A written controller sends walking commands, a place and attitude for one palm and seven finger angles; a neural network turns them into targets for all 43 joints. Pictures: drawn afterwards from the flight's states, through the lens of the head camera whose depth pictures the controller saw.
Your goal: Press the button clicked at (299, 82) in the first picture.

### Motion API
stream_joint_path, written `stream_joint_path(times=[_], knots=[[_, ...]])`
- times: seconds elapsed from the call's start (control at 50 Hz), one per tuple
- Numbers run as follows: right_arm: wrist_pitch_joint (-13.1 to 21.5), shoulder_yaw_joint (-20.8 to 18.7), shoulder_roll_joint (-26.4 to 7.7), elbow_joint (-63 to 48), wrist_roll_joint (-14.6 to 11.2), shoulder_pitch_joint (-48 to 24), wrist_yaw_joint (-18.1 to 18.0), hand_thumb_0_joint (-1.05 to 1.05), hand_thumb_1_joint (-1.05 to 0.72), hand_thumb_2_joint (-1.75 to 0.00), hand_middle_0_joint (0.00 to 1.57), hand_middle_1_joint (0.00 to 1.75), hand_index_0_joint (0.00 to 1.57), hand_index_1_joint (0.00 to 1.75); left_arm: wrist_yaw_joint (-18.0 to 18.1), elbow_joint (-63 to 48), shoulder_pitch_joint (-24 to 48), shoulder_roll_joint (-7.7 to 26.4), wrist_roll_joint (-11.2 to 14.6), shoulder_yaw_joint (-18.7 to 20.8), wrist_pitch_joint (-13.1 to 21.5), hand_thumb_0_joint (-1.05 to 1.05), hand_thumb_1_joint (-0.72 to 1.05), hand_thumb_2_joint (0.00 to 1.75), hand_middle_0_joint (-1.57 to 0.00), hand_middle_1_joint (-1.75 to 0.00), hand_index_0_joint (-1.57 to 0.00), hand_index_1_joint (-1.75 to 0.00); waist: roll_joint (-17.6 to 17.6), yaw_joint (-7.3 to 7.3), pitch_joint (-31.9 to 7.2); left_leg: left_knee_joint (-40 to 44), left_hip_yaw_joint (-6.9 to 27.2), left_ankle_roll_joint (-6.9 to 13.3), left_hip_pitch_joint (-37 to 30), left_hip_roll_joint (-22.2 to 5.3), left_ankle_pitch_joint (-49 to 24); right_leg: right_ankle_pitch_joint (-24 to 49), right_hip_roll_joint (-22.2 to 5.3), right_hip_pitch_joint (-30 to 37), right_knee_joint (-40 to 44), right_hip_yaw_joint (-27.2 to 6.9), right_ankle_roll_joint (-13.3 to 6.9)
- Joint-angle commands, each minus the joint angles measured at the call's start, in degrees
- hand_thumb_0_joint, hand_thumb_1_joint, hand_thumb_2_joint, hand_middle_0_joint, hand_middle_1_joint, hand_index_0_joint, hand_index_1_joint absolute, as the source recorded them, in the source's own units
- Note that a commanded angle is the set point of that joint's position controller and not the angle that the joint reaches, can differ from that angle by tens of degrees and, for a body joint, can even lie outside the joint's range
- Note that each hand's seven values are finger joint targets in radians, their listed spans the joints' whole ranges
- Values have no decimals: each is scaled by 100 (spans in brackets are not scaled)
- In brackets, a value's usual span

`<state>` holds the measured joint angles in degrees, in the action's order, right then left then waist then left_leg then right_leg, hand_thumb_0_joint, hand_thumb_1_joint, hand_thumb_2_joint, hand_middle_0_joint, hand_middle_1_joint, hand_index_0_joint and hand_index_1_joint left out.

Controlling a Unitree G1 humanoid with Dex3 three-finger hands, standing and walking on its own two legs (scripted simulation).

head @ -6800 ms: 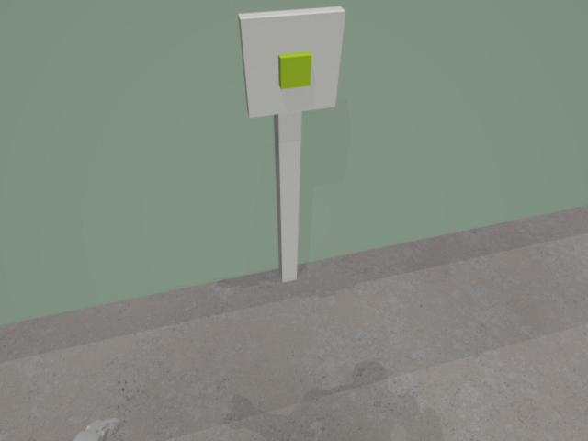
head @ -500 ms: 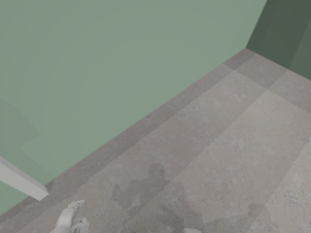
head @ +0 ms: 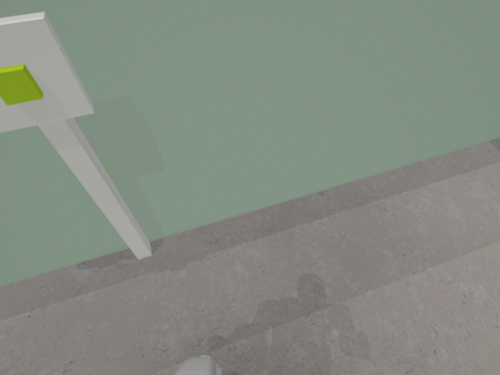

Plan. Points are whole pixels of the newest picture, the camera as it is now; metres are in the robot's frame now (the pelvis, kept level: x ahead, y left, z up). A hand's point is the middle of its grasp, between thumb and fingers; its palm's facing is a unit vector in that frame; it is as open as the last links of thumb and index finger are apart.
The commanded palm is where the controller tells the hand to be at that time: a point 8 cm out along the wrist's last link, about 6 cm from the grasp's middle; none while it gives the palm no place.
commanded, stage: turn to face it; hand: left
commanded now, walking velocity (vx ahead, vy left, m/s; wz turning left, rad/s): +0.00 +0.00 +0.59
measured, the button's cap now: (15, 84) +0.58 +0.50 +0.12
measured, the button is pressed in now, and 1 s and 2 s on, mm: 0 0 0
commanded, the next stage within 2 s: take the last steps up to it in 0.66 s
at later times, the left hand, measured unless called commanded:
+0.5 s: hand out of the picture +0.05 +0.27 -0.16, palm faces +0.25 -0.94 -0.23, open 7.4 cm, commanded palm none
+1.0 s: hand out of the picture -0.07 +0.18 -0.15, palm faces +0.44 -0.86 -0.24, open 7.3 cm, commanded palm none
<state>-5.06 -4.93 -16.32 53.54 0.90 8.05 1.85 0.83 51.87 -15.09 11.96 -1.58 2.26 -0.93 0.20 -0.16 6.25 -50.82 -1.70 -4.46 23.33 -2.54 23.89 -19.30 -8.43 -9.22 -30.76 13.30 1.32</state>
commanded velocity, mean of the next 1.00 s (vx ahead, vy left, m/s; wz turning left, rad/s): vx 0.08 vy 0.01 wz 0.27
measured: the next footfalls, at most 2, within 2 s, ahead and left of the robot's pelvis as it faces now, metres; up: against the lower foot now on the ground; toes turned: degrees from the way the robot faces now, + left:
left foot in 0.08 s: +0.05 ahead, +0.13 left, +0.00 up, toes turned +8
right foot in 0.68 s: +0.05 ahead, -0.09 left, +0.00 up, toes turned +13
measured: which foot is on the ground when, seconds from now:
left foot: up 0.00-0.06, down 0.08-0.68, up 0.70-1.00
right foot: down 0.00-0.08, up 0.10-0.66, down 0.68-1.00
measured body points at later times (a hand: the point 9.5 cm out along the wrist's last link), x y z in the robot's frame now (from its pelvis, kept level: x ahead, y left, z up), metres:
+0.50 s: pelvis +0.00 +0.05 +0.01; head +0.01 +0.07 +0.46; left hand +0.03 +0.32 -0.14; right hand +0.11 -0.17 -0.13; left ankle +0.01 +0.13 -0.74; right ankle +0.03 -0.12 -0.67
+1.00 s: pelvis -0.01 +0.00 +0.01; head -0.01 -0.02 +0.46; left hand -0.09 +0.22 -0.13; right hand +0.10 -0.23 -0.15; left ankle -0.09 +0.15 -0.66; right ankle +0.01 -0.10 -0.74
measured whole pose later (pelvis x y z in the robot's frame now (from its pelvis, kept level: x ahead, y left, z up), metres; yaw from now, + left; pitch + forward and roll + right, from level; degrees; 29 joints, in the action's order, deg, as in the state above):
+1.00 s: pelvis -0.01 +0.00 +0.01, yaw +22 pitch -2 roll +1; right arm -3.8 -4.9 -13.8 60.4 2.2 16.9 1.3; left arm 1.1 58.0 -20.1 8.0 -1.2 2.0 2.2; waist 2.6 -0.6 -0.3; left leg -60.2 1.3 -3.3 25.1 -3.9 15.4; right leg -13.9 -2.9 -6.1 -21.6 8.4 -0.9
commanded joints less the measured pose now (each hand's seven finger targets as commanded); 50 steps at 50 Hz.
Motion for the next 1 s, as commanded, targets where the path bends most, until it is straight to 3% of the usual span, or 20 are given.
stream_joint_path(times=[0.0, 0.02, 0.04, 0.06, 0.08, 0.1, 0.16, 0.22, 0.34, 0.48, 0.6, 0.62, 0.64, 0.66, 0.68, 0.7, 0.74, 0.78, 0.88, 0.98], knots=[[307, 9, -227, -585, -32, -127, -24, 0, -90, -90, 20, 30, 20, 30, 91, -335, -118, 1353, -13, 400, 51, 0, 90, 90, -20, -30, -20, -30, -1312, -111, -830, 1495, -469, 174, -442, 198, -289, 3548, -1245, 566, 88, -578, -576], [349, -31, -385, -519, -12, 204, -30, 0, -90, -90, 20, 30, 20, 30, 75, -346, -89, 1346, 33, 406, 40, 0, 90, 90, -20, -30, -20, -30, -993, 87, -1058, 2302, -421, 241, -1098, 232, -995, 3356, -1144, 362, -551, -346, -354], [422, -142, -849, -409, 17, 695, -45, 0, -90, -90, 20, 30, 20, 30, 49, -410, -126, 1178, 90, 378, 22, 0, 90, 90, -20, -30, -20, -30, 74, 358, -1499, 2817, 376, 491, -2361, -381, -2313, 2247, -830, -597, -1789, -163, -26], [463, -311, -1535, -381, -4, 1068, -96, 0, -90, -90, 20, 30, 20, 30, 3, -659, -10, 733, 127, 260, 14, 0, 90, 90, -20, -30, -20, -30, 1923, 544, -1661, 2830, 2519, 1251, -3187, -2044, -5280, -1844, 61, -2412, -3091, -311, 448], [400, -289, -1582, -253, -72, 1347, -135, 0, -90, -90, 20, 30, 20, 30, 58, -748, 307, 838, 69, 214, -72, 0, 90, 90, -20, -30, -20, -30, 1369, 612, -1697, 2646, 2250, 1597, -2970, -2223, -5893, -1990, 24, -2390, -3536, -976, 367], [412, -238, -1353, -272, -28, 1115, -191, 0, -90, -90, 20, 30, 20, 30, 70, -708, 348, 806, 52, 238, -99, 0, 90, 90, -20, -30, -20, -30, 1092, 499, -1494, 2699, 1971, 1647, -2758, -2054, -5547, -1707, -55, -2514, -3754, -1082, 354], [432, -59, -861, -526, 5, 230, -278, 0, -90, -90, 20, 30, 20, 30, 26, -402, 311, 887, 59, 295, -112, 0, 90, 90, -20, -30, -20, -30, 1053, 169, -824, 2910, 1348, 1327, -1791, -1203, -4450, -595, 13, -2302, -3927, -1281, 391], [480, -21, -780, -565, -15, 134, -265, 0, -90, -90, 20, 30, 20, 30, -15, -246, 46, 842, 49, 298, -125, 0, 90, 90, -20, -30, -20, -30, 790, 29, -838, 3143, 1153, 1203, -1573, -941, -3777, -89, 119, -2082, -3770, -1227, 439], [466, -25, -683, -467, 3, 441, -265, 0, -90, -90, 20, 30, 20, 30, 32, -293, 297, 759, 44, 277, -148, 0, 90, 90, -20, -30, -20, -30, 637, 107, -599, 3470, 1717, 1368, -1413, -1006, -2565, -25, 191, -2109, -3152, -1304, 491], [438, -47, -577, -256, 55, 772, -305, 0, -90, -90, 20, 30, 20, 30, 59, -427, 698, 538, 82, 202, -96, 0, 90, 90, -20, -30, -20, -30, 754, 250, -727, 3266, 2251, 1559, -1541, -1039, -2908, -626, 471, -1670, -1937, -1279, 371], [417, -44, -487, -133, 27, 703, -291, 0, -90, -90, 20, 30, 20, 30, 113, -226, 132, 446, 149, 182, 24, 0, 90, 90, -20, -30, -20, -30, 646, -31, -1016, 2802, 2279, 1291, -938, -686, -3162, 332, 730, -112, 162, -1194, 194], [425, -25, -371, -129, -14, 685, -275, 0, -90, -90, 20, 30, 20, 30, 137, -159, -55, 535, 145, 193, 71, 0, 90, 90, -20, -30, -20, -30, 415, -129, -1102, 2551, 2136, 1060, -555, -491, -2626, 864, 561, 525, 957, -1311, 169], [437, 11, -90, -121, -70, 786, -242, 0, -90, -90, 20, 30, 20, 30, 168, -118, -146, 843, 88, 233, 134, 0, 90, 90, -20, -30, -20, -30, -364, -121, -1214, 1910, 1645, 698, 147, -52, -1535, 967, -276, 1221, 1437, -2081, -52], [434, 55, 173, -263, -67, 745, -241, 0, -90, -90, 20, 30, 20, 30, 181, -138, -149, 1247, 26, 312, 156, 0, 90, 90, -20, -30, -20, -30, -1650, -150, -969, 862, 658, 312, 942, 694, 391, 1723, -1545, 1204, 1538, -3235, -670], [354, -69, -143, -256, -1, 706, -257, 0, -90, -90, 20, 30, 20, 30, 164, -220, -71, 1265, 54, 291, 106, 0, 90, 90, -20, -30, -20, -30, -1129, -149, -867, -144, 702, 294, 624, 539, 842, 2043, -1940, 308, 1544, -3104, -1084], [263, -86, -118, -137, 37, 711, -244, 0, -90, -90, 20, 30, 20, 30, 191, -256, 250, 1013, 64, 277, 112, 0, 90, 90, -20, -30, -20, -30, -993, -1, -654, -768, 808, 291, 664, 413, 609, 1822, -1554, -9, 1586, -2693, -1119], [181, -97, -56, 128, 42, 815, -197, 0, -90, -90, 20, 30, 20, 30, 156, -235, 519, 760, 87, 183, 120, 0, 90, 90, -20, -30, -20, -30, -713, 157, -265, -1463, 646, 226, 635, 309, 2, 1408, -949, -403, 1585, -2133, -886], [199, -69, 22, 238, 64, 1019, -145, 0, -90, -90, 20, 30, 20, 30, 120, -125, 296, 596, 93, 165, 190, 0, 90, 90, -20, -30, -20, -30, -694, 140, -239, -1586, 513, 179, 804, 197, -496, 666, -743, -206, 1792, -1854, -653], [289, -66, -22, 189, 124, 580, -70, 0, -90, -90, 20, 30, 20, 30, 91, 287, -627, 499, 61, 137, 339, 0, 90, 90, -20, -30, -20, -30, -953, -202, 16, -1343, 361, 111, 1343, -83, -884, -587, -880, 324, 2226, -2175, -606], [395, 12, 133, 81, 92, 123, -22, 0, -90, -90, 20, 30, 20, 30, 72, 582, -1106, 525, -25, 150, 429, 0, 90, 90, -20, -30, -20, -30, -800, -337, 112, -259, 86, 141, 1158, -280, -655, -705, -1058, 423, 2351, -2250, -825]])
